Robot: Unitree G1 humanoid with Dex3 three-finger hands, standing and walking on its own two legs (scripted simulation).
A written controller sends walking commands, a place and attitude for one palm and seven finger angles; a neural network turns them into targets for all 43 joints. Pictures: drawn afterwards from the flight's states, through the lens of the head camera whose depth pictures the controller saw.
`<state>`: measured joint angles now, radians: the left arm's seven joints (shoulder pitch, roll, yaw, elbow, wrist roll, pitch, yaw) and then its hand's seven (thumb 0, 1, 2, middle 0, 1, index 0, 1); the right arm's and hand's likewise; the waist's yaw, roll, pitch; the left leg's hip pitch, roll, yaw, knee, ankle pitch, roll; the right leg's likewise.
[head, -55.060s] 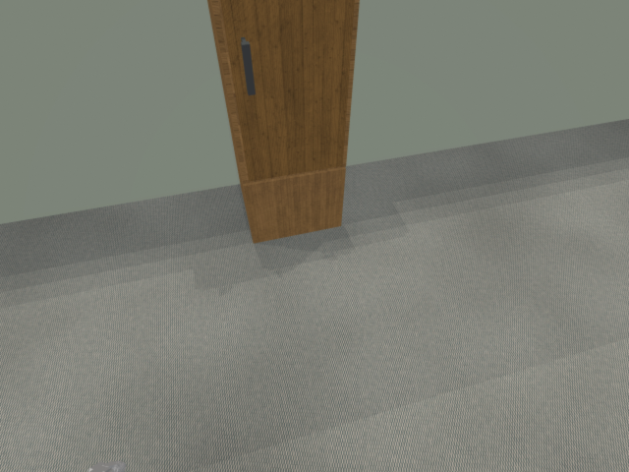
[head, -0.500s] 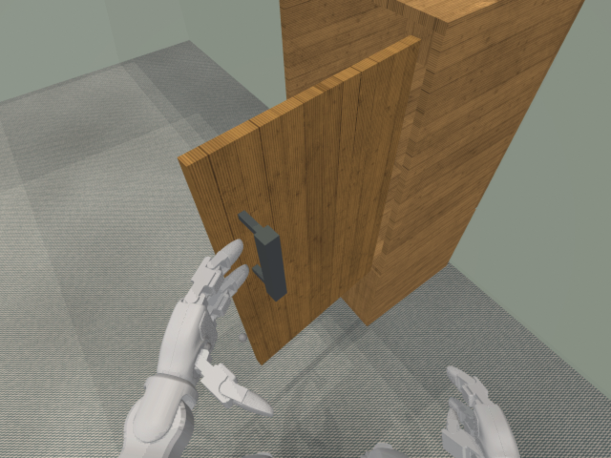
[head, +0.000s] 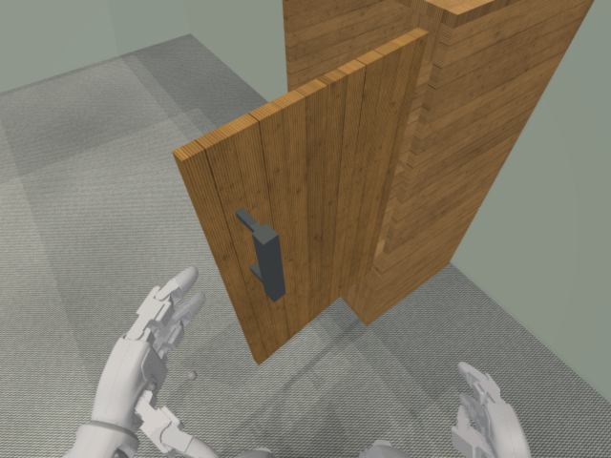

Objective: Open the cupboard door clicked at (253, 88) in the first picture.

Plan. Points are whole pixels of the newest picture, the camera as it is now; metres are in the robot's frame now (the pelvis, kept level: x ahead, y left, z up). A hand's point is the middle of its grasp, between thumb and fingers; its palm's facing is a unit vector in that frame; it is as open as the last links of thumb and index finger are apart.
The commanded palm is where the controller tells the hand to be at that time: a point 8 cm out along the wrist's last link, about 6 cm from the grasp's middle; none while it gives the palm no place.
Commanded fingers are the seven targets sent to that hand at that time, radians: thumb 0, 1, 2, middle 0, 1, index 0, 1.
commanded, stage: draw the hand back to the body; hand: left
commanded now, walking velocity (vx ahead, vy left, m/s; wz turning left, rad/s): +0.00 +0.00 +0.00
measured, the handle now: (260, 256) +0.35 +0.08 +0.08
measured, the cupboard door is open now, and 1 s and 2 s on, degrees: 96 96 96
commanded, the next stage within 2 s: step back with the hand held close in 1.66 s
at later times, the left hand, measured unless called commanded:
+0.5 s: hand (143, 368) +0.19 +0.17 +0.12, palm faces -0.08 -0.99 -0.10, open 16.3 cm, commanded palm +0.16 +0.23 +0.13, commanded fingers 0.00 -0.43 0.33 -0.15 -0.30 -0.15 -0.30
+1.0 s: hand (35, 328) +0.20 +0.24 +0.18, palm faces +0.33 -0.85 -0.41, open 12.5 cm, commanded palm +0.16 +0.29 +0.20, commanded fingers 0.00 0.44 0.70 -0.18 -0.30 -0.18 -0.30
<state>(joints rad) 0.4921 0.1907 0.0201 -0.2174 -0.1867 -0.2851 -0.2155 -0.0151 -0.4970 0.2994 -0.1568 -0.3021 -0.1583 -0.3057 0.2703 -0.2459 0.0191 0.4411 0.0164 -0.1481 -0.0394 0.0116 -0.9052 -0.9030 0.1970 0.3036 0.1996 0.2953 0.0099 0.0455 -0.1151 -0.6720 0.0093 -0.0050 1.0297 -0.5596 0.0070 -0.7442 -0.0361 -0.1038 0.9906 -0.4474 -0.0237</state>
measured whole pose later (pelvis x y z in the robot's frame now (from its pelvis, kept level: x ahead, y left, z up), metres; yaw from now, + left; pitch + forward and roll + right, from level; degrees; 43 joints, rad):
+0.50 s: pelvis +0.00 +0.01 +0.02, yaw +0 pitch +7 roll -2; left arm 0.52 0.25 0.12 -0.32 -0.25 -0.15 -0.25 -0.01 -0.50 0.30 -0.16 -0.30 -0.16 -0.30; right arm 0.29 -0.24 0.05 0.46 0.04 -0.18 -0.06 0.01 -0.90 -0.90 0.20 0.30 0.20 0.30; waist 0.02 0.07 -0.11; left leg -0.52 0.01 0.00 0.92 -0.52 0.01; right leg -0.58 -0.03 -0.10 0.87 -0.40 -0.01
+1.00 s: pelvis +0.02 +0.01 +0.06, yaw -1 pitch -2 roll -1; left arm 0.52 0.31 0.19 -0.38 -0.01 -0.06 0.12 -0.01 0.11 0.56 -0.18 -0.30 -0.18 -0.30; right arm 0.23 -0.22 0.06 0.62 -0.01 -0.17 -0.10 0.01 -0.90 -0.90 0.20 0.30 0.20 0.30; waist 0.06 0.07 0.00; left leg -0.11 -0.01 0.02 0.50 -0.35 0.03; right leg -0.19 -0.03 -0.08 0.48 -0.25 0.00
